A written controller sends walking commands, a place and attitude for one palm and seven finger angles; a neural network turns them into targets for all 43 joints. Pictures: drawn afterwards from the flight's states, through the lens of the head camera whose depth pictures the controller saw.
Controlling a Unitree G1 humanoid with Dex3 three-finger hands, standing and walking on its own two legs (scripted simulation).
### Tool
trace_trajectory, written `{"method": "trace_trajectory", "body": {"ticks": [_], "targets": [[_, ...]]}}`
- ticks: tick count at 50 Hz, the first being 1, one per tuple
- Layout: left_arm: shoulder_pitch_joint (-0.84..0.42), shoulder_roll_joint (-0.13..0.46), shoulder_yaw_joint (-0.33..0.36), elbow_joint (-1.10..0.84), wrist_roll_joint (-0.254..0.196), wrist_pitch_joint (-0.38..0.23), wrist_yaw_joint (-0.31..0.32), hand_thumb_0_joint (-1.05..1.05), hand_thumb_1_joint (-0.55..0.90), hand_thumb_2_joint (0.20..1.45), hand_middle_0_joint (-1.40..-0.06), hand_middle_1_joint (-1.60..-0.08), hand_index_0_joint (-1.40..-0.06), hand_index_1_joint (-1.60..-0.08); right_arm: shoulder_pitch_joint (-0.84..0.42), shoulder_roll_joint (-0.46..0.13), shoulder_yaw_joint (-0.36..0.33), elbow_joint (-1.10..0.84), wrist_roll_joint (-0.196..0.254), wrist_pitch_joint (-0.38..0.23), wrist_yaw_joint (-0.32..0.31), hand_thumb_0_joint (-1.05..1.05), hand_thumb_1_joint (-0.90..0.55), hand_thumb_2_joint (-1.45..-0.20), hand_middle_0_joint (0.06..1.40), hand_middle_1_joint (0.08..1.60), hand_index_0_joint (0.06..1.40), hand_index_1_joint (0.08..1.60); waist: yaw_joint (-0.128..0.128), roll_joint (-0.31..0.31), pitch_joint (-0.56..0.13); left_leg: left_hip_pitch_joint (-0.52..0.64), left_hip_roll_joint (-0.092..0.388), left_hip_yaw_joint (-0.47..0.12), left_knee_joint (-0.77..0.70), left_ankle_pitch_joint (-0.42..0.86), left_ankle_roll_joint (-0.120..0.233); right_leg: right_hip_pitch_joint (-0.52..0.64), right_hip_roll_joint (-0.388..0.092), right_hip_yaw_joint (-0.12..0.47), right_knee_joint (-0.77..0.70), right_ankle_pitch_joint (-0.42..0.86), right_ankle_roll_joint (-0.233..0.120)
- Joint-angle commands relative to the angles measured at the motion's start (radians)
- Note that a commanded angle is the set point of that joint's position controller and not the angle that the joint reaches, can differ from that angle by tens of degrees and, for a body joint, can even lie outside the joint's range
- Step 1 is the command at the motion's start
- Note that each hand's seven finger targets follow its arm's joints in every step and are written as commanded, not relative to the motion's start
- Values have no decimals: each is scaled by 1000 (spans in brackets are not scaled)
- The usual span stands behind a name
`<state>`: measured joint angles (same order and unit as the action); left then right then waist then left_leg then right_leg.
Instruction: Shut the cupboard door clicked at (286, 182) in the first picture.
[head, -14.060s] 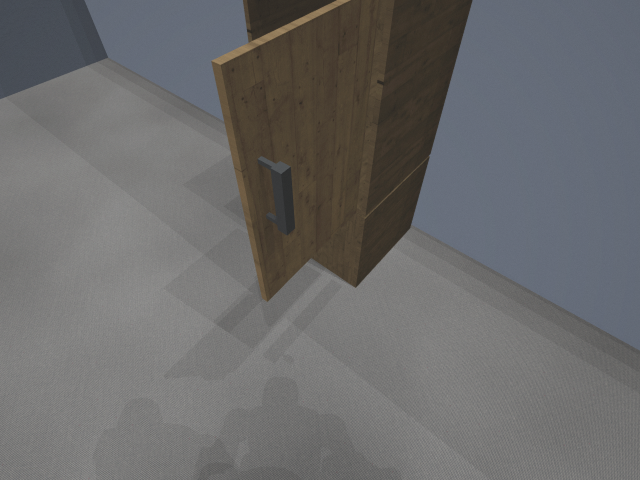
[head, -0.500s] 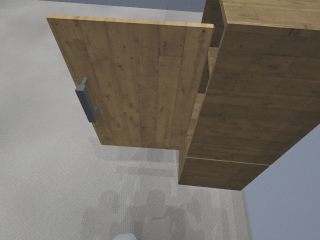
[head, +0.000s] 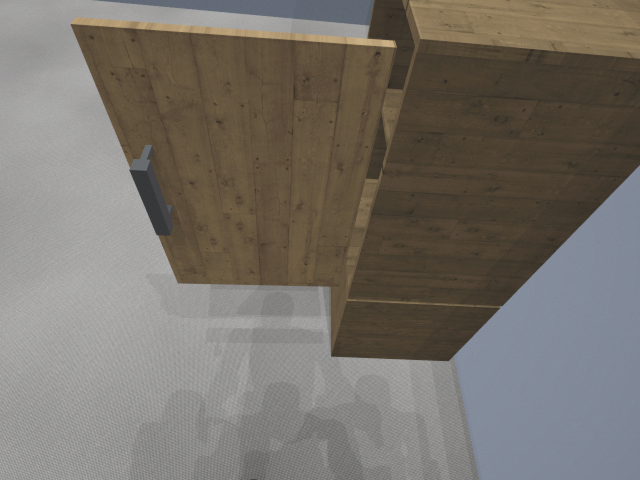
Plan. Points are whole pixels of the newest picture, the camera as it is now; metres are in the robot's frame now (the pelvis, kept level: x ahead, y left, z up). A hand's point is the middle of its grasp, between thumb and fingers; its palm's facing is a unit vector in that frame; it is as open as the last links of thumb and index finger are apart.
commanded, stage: come to a stop and stand still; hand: left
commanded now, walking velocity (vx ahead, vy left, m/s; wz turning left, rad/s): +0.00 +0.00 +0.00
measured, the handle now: (156, 191) +0.53 +0.29 -0.01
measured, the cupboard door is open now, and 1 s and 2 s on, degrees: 92 92 92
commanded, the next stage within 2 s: look again from close up in 0.60 s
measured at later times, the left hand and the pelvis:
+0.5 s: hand out of the picture -0.01 +0.10 -0.18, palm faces +0.05 -0.98 -0.17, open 7.3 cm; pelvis -0.01 -0.07 +0.00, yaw +1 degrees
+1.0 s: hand out of the picture +0.00 +0.13 -0.19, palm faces +0.01 -0.98 -0.21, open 7.4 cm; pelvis -0.01 -0.04 -0.01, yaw +0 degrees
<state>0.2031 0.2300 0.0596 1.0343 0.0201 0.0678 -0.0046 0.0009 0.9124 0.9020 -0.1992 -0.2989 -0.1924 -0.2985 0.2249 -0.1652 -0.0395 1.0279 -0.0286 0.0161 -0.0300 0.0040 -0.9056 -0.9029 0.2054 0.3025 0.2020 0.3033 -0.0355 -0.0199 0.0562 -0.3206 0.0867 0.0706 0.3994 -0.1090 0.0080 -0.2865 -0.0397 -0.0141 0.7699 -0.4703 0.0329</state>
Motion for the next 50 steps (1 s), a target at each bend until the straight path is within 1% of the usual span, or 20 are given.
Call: {"method": "trace_trajectory", "body": {"ticks": [1,2,4,5,8,12,14,16,19,27,34,35,36,37,38,40,42,43,45,50], "targets": [[137,10,2,-9,-9,-28,6,0,900,900,-200,-300,-200,-300,33,-214,-58,-16,0,3,-4,0,-900,-900,200,300,200,300,44,204,-96,22,134,-188,-155,-275,60,165,46,-94,-308,145,-26],[157,32,3,2,-6,-35,11,0,900,900,-200,-300,-200,-300,45,-178,-55,-9,7,4,-2,0,-900,-900,200,300,200,300,52,135,-75,-48,84,-156,-115,-287,31,252,37,-75,-409,192,-37],[144,141,17,-7,5,-46,27,0,900,900,-200,-300,-200,-300,13,-75,-28,-34,17,12,9,0,-900,-900,200,300,200,300,57,-206,-14,-146,-53,-6,125,-328,-54,146,-243,241,-627,-88,-132],[62,147,6,-36,3,-48,31,0,900,900,-200,-300,-200,-300,-22,-89,-24,-48,8,20,18,0,-900,-900,200,300,200,300,59,-194,43,-96,-43,-39,240,-356,-40,-20,-301,266,-671,-169,-174],[-26,75,-12,-39,-1,-66,34,0,900,900,-200,-300,-200,-300,48,-69,-24,9,0,25,20,0,-900,-900,200,300,200,300,11,-195,91,-41,-37,-48,333,-235,-30,-60,-189,137,-594,83,-164],[40,48,-22,6,-7,-88,35,0,900,900,-200,-300,-200,-300,95,-37,-10,46,11,7,12,0,-900,-900,200,300,200,300,17,-118,45,29,-42,-28,172,-194,-43,63,-163,79,-467,434,-156],[62,40,-28,26,-15,-94,36,0,900,900,-200,-300,-200,-300,119,-47,-2,70,14,-13,4,0,-900,-900,200,300,200,300,15,-30,-6,154,-20,-67,21,56,-33,70,-135,70,-384,539,-113],[101,10,-36,40,-25,-93,37,0,900,900,-200,-300,-200,-300,118,-87,0,85,13,-28,-12,0,-900,-900,200,300,200,300,34,27,-71,215,58,-110,33,248,-5,105,-79,48,-385,519,-68],[89,28,-34,56,-22,-83,37,0,900,900,-200,-300,-200,-300,92,-72,6,103,16,-24,-18,0,-900,-900,200,300,200,300,34,91,-48,192,40,-86,24,212,-13,139,-83,49,-395,525,-66],[107,6,-41,81,-16,-84,37,0,900,900,-200,-300,-200,-300,87,-49,12,112,15,-13,-16,0,-900,-900,200,300,200,300,29,-28,18,175,21,-66,-31,4,-22,126,-79,60,-488,375,-69],[138,5,-43,94,-16,-92,39,0,900,900,-200,-300,-200,-300,80,-59,17,112,15,-20,-17,0,-900,-900,200,300,200,300,32,7,-1,201,22,-60,-29,51,-25,140,-87,65,-471,480,-74],[250,27,-38,111,7,-128,86,0,900,900,-200,-300,-200,-300,-41,-79,15,31,27,-46,-4,0,-900,-900,200,300,200,300,82,-8,1,104,5,-4,255,35,-32,126,-154,166,-438,1098,12],[214,74,-30,64,3,-136,82,0,900,900,-200,-300,-200,-300,26,-27,22,-10,24,-36,3,0,-900,-900,200,300,200,300,23,-11,-56,9,-31,-56,266,-240,-5,228,-200,166,-374,1179,-38],[187,78,-26,43,4,-139,75,0,900,900,-200,-300,-200,-300,17,-20,22,-14,13,-31,6,0,-900,-900,200,300,200,300,37,32,-67,11,-30,-39,250,-234,6,250,-215,155,-353,1234,-81],[188,61,-35,43,7,-137,72,0,900,900,-200,-300,-200,-300,46,-19,23,-15,18,-36,6,0,-900,-900,200,300,200,300,24,5,-94,20,-25,-36,219,-235,2,248,-188,117,-334,1133,-123],[175,34,-41,29,0,-135,69,0,900,900,-200,-300,-200,-300,100,-34,25,-12,20,-48,4,0,-900,-900,200,300,200,300,7,-64,-148,106,-38,-47,96,-68,3,250,-122,73,-272,1020,-113],[172,2,-46,12,-6,-120,70,0,900,900,-200,-300,-200,-300,133,-76,20,-4,17,-61,-2,0,-900,-900,200,300,200,300,18,32,-157,174,31,-95,103,256,29,175,-63,42,-255,687,-89],[178,-2,-47,6,-7,-112,70,0,900,900,-200,-300,-200,-300,112,-91,24,-9,16,-56,-7,0,-900,-900,200,300,200,300,31,61,-104,156,43,-109,113,269,37,131,-47,48,-287,547,-84],[171,10,-48,10,-6,-99,63,0,900,900,-200,-300,-200,-300,84,-80,28,-17,16,-49,-9,0,-900,-900,200,300,200,300,36,108,-9,108,31,-121,71,157,37,86,-38,55,-319,382,-84],[145,29,-52,-2,-5,-89,48,0,900,900,-200,-300,-200,-300,72,-105,29,-28,13,-44,-1,0,-900,-900,200,300,200,300,38,10,63,54,13,-139,-10,-79,40,43,-34,69,-361,213,-77]]}}
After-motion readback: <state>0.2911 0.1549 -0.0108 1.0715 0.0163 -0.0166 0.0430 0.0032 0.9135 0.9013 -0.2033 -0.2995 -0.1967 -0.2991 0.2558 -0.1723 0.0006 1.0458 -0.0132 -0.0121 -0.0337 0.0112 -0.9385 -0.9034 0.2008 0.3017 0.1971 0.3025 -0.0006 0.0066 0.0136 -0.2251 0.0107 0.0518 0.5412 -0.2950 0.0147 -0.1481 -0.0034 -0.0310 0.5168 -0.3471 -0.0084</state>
